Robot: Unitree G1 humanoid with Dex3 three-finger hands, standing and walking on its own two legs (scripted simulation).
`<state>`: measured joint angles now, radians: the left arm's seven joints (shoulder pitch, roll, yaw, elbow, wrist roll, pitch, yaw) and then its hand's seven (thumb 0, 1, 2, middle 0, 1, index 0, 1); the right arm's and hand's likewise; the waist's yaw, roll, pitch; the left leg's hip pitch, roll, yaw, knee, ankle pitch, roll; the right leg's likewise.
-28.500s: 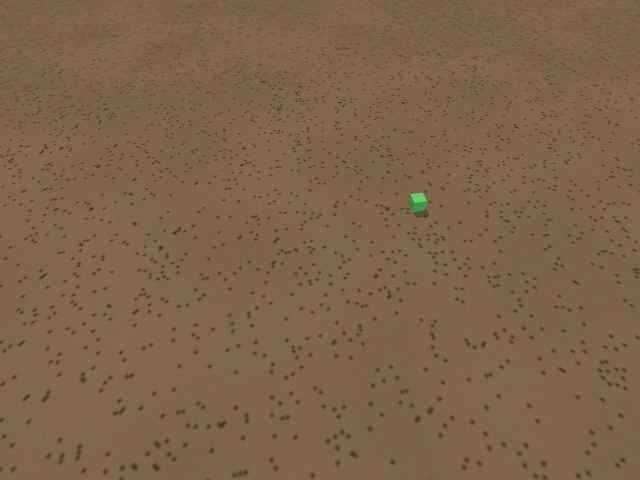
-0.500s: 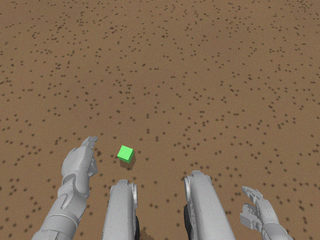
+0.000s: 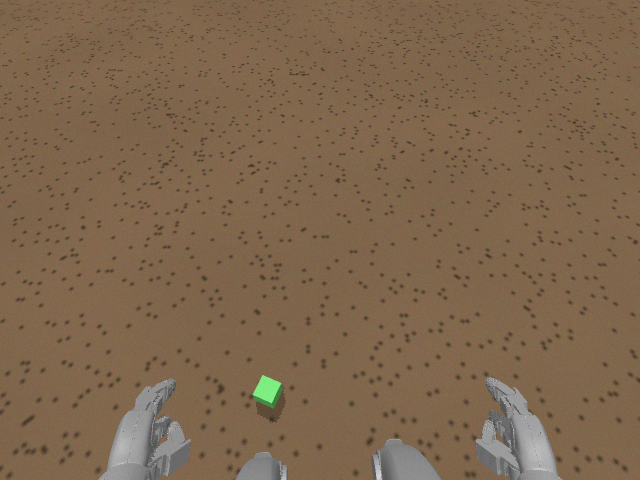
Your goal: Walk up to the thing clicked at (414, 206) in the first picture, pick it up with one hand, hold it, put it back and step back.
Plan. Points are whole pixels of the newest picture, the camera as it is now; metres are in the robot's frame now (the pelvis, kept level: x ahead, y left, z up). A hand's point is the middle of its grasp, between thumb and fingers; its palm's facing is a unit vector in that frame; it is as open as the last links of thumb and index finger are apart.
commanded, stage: home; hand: left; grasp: from above
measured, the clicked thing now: (268, 391) +0.42 +0.14 -0.65
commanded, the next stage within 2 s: none
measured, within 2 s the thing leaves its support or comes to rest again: neither
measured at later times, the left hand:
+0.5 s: hand (158, 460) +0.18 +0.19 -0.01, palm faces +0.07 -0.98 -0.20, open 7.4 cm
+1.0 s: hand (158, 467) +0.17 +0.19 -0.01, palm faces +0.06 -0.98 -0.21, open 7.4 cm
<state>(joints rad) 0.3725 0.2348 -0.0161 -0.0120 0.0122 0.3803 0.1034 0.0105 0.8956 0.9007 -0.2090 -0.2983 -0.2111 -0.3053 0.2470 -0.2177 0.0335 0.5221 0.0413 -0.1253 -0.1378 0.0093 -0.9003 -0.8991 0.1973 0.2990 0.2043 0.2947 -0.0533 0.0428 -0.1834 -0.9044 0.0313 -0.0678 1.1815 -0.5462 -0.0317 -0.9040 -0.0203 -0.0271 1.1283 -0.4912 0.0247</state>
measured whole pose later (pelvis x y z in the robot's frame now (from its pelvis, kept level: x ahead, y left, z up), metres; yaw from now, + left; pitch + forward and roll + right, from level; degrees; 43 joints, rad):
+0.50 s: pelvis +0.02 +0.01 +0.03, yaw +1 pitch +10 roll -2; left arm 0.50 0.22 0.03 -0.13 -0.05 0.46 0.02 0.01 0.90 0.90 -0.20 -0.30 -0.21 -0.30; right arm 0.28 -0.22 0.03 0.51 0.01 -0.23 -0.17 0.01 -0.90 -0.90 0.20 0.30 0.21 0.30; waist -0.03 0.04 -0.17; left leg -0.68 0.03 -0.07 1.02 -0.51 -0.02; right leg -0.67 -0.02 -0.04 0.95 -0.45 0.03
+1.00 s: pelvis +0.01 +0.00 +0.03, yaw +0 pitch +9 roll -2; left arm 0.50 0.22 0.03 -0.13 -0.05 0.47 0.02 0.01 0.90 0.90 -0.20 -0.30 -0.21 -0.30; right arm 0.30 -0.22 0.03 0.54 0.01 -0.25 -0.18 0.01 -0.90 -0.90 0.20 0.30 0.21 0.29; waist -0.04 0.05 -0.17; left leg -0.68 0.03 -0.07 1.02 -0.50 -0.02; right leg -0.67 -0.02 -0.03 0.94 -0.44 0.03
